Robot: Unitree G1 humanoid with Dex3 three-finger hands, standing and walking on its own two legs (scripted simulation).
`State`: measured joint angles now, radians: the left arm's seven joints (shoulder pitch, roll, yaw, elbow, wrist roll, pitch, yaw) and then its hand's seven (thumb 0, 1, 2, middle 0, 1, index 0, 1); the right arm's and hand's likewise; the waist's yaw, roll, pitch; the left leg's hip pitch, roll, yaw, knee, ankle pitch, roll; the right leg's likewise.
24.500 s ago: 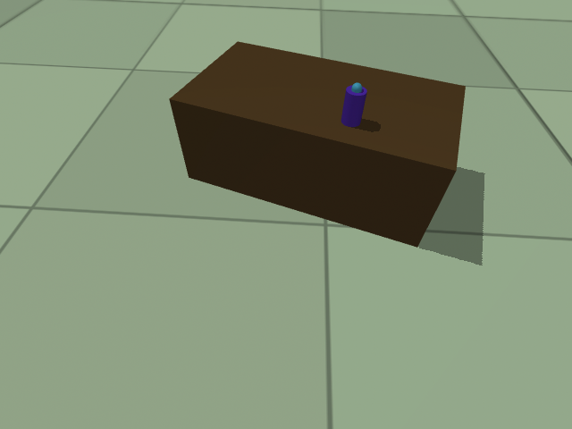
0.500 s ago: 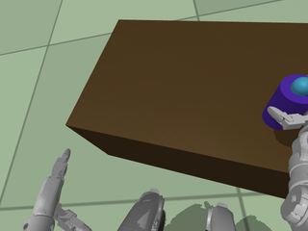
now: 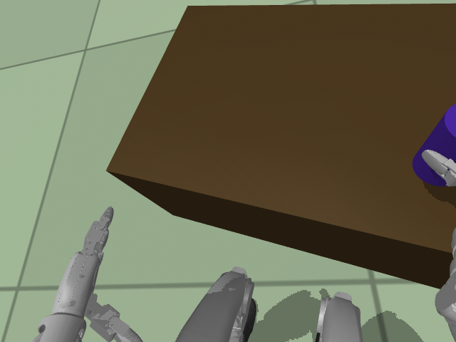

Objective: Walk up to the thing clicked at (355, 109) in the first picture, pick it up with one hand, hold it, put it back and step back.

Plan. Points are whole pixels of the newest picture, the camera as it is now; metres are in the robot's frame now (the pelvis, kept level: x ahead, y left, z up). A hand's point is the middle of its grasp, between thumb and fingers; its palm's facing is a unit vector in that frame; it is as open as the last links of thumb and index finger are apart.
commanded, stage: lower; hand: right
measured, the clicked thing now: out of the picture +0.50 -0.24 -0.03
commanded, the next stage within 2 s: loosen in 0.74 s
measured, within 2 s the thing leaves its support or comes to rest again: rests again in 0.64 s
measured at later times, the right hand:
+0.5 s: hand (452, 154) +0.50 -0.25 -0.08, palm faces +0.32 +0.95 +0.00, open 11.0 cm
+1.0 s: hand (449, 159) +0.50 -0.26 -0.09, palm faces +0.32 +0.95 +0.01, open 10.9 cm
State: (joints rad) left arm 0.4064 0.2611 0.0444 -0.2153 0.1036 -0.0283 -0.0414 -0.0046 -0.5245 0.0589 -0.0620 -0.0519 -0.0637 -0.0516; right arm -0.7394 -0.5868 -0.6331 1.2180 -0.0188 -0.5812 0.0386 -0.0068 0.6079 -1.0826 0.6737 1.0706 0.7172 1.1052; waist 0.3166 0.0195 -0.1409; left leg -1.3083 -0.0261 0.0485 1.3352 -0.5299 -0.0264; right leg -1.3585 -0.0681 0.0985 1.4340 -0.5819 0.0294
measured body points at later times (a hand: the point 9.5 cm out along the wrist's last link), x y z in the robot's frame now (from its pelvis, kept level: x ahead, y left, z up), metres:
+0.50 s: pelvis -0.01 +0.00 -0.03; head +0.18 -0.08 +0.37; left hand +0.16 +0.26 +0.06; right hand +0.48 -0.30 -0.07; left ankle +0.05 +0.14 -0.59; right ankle +0.03 -0.13 -0.59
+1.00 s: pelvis -0.02 +0.00 -0.05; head +0.18 -0.09 +0.35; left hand +0.16 +0.26 +0.07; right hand +0.48 -0.31 -0.09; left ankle +0.05 +0.14 -0.59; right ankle +0.03 -0.13 -0.59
